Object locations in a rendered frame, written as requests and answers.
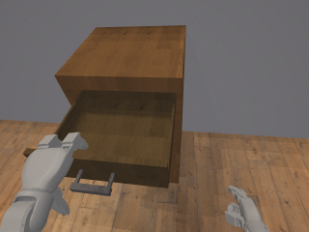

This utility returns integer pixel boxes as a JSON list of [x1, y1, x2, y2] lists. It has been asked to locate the cabinet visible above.
[[54, 25, 186, 184]]

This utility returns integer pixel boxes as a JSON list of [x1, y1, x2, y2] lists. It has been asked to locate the handle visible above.
[[70, 169, 116, 196]]

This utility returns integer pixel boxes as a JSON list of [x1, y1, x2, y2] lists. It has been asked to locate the right robot forearm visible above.
[[243, 219, 269, 232]]

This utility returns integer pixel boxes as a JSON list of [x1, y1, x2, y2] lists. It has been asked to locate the robot left hand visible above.
[[21, 132, 89, 215]]

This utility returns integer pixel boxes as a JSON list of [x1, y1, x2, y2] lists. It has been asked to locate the drawer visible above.
[[23, 90, 177, 189]]

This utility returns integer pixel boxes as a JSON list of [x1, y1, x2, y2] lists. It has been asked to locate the left robot forearm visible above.
[[0, 188, 54, 232]]

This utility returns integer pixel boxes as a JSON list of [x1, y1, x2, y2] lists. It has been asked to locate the robot right hand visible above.
[[224, 186, 262, 230]]

